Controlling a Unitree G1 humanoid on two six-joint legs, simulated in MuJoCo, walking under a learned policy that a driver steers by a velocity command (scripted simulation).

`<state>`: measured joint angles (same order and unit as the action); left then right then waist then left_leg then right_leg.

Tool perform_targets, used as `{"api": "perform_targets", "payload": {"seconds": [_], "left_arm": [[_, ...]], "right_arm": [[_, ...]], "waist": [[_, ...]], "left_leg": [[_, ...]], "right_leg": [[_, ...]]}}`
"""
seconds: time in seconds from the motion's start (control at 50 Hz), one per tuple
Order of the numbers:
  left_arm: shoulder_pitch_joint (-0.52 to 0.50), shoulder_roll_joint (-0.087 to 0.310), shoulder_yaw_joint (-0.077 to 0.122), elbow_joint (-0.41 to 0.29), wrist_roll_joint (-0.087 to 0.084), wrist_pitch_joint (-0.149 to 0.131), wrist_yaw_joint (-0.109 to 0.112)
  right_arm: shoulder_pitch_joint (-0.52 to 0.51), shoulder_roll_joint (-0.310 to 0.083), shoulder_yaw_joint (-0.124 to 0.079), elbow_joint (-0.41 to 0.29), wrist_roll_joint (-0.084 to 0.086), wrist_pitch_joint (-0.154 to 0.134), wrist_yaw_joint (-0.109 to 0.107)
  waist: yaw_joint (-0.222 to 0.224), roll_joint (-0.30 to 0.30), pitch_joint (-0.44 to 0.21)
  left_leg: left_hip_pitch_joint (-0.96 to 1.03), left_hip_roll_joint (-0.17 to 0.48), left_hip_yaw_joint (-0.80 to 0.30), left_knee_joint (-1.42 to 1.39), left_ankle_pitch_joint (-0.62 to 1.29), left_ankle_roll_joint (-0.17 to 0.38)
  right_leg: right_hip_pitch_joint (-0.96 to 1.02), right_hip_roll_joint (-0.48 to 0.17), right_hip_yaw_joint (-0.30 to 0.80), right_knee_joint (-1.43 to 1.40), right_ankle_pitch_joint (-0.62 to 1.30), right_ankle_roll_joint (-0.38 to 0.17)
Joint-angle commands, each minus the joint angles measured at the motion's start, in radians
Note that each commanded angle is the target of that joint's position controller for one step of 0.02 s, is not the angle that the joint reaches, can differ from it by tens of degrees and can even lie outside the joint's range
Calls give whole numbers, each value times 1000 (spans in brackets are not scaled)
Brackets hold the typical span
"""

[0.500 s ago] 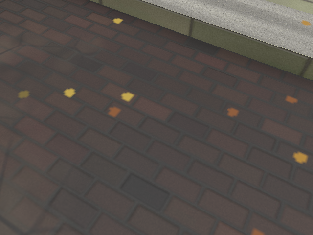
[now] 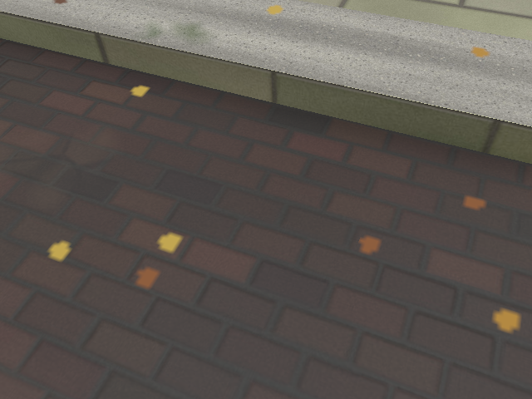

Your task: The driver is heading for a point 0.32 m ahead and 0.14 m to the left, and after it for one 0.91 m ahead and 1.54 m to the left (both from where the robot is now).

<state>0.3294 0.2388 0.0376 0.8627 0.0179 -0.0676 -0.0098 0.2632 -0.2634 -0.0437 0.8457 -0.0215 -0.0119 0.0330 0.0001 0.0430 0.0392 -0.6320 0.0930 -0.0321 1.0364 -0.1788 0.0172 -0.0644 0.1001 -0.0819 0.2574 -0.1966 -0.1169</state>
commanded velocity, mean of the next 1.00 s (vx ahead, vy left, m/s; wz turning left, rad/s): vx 0.22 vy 0.00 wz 0.50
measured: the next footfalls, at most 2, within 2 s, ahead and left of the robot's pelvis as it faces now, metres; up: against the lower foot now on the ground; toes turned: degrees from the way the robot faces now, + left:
left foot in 0.28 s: +0.30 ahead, +0.11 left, +0.00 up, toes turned +12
right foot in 0.86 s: +0.42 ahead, -0.04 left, +0.00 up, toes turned +34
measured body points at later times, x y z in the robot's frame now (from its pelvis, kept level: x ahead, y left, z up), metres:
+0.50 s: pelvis +0.23 +0.05 -0.01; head +0.27 +0.07 +0.44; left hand +0.28 +0.33 -0.13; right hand +0.38 -0.20 -0.13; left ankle +0.26 +0.10 -0.75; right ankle +0.28 -0.11 -0.66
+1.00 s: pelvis +0.32 +0.01 +0.00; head +0.37 +0.00 +0.44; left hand +0.29 +0.31 -0.09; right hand +0.57 -0.18 -0.14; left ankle +0.22 +0.08 -0.66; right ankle +0.39 -0.06 -0.75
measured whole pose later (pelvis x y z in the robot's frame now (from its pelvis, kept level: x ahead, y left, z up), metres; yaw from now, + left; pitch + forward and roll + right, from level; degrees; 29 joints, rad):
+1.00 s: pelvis +0.32 +0.01 +0.00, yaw +35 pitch +0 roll +1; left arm 0.18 0.27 0.01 0.71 0.02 0.02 0.05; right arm 0.22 -0.34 -0.09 0.76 -0.02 0.07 0.01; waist -0.02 0.06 0.07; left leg -0.44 -0.13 -0.09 1.10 -0.47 -0.03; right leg -0.24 0.00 -0.02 0.45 -0.22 -0.04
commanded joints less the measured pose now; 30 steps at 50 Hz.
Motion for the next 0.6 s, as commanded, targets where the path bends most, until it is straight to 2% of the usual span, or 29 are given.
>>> {"api": "perform_targets", "payload": {"seconds": [0.02,0.12,0.18,0.22,0.24,0.26,0.28,0.3,0.32,0.34,0.36,0.38,0.4,0.42,0.44,0.48,0.52,0.6], "left_arm": [[19,115,24,-30,-3,-26,7],[66,104,12,12,-2,-33,25],[107,117,10,46,3,-26,39],[91,145,13,53,6,-19,50],[75,159,17,52,7,-13,56],[59,173,21,47,8,-6,60],[18,182,22,31,-6,-6,57],[29,121,8,-14,-9,-16,49],[103,90,5,-55,-34,-13,41],[46,125,6,-47,-4,-8,41],[-16,117,4,-71,-11,-13,37],[-30,119,7,-69,-3,-10,37],[-40,122,9,-77,13,7,35],[-12,110,7,-76,20,31,32],[-3,98,6,-80,22,48,32],[6,83,3,-89,17,64,32],[-32,90,6,-108,15,71,35],[-134,109,10,-149,10,86,40]], "right_arm": [[-31,-59,-19,-46,2,-4,3],[-167,-25,1,-85,-9,-14,15],[-218,-16,9,-116,-10,-18,21],[-159,-30,4,-106,-13,-17,16],[-75,-41,-2,-83,-18,-21,10],[46,-66,-14,-49,-25,-30,4],[178,-98,-31,-14,-40,-44,-4],[230,-200,-58,-8,-36,-47,-17],[204,-286,-83,-25,-6,-38,-20],[160,-248,-84,-38,35,-26,-23],[87,-192,-68,-52,36,-19,-29],[33,-135,-52,-56,30,-10,-31],[7,-110,-44,-62,35,-7,-36],[-9,-105,-40,-64,30,-6,-36],[-1,-121,-43,-63,24,-11,-32],[6,-157,-54,-64,15,-18,-29],[16,-165,-57,-70,14,-13,-31],[45,-172,-62,-82,14,12,-40]], "waist": [[10,-92,38],[46,-92,69],[54,-95,69],[18,-126,26],[-17,-139,-16],[-64,-144,-80],[-143,-117,-148],[-130,45,-244],[-63,194,-394],[-76,-31,-358],[-59,-34,-207],[-18,-95,-100],[3,-92,-56],[27,-70,-56],[34,-56,-68],[42,-33,-106],[29,-5,-121],[-12,35,-119]], "left_leg": [[-68,-19,-27,-79,117,2],[-55,-40,70,-298,208,19],[-21,-75,138,-402,144,57],[78,-139,188,-424,50,97],[158,-178,204,-433,13,117],[288,-199,182,-477,23,142],[492,-172,120,-590,163,181],[744,79,-152,-529,559,256],[986,313,-591,-545,1009,467],[899,271,-448,-569,980,441],[748,226,-359,-620,881,400],[614,165,-292,-671,789,341],[524,115,-246,-701,751,308],[456,84,-205,-717,741,289],[426,65,-188,-714,781,281],[414,36,-165,-701,827,266],[424,20,-175,-693,783,243],[461,10,-250,-690,555,203]], "right_leg": [[0,-277,90,-142,348,-32],[88,-288,-6,-139,484,-7],[182,-310,-49,-63,697,8],[222,-316,-80,79,1039,27],[221,-314,-90,206,1171,36],[182,-311,-92,385,1154,41],[54,-280,-110,633,934,55],[-208,-170,-126,973,173,82],[-516,11,25,1286,-415,116],[-549,-91,148,1270,-289,110],[-572,-118,136,1206,-228,114],[-556,-146,129,1116,-203,122],[-524,-160,130,1044,-192,137],[-468,-161,123,993,-183,150],[-441,-151,113,958,-174,161],[-432,-142,101,892,-139,175],[-457,-145,100,830,-98,183],[-502,-148,121,727,-53,189]]}}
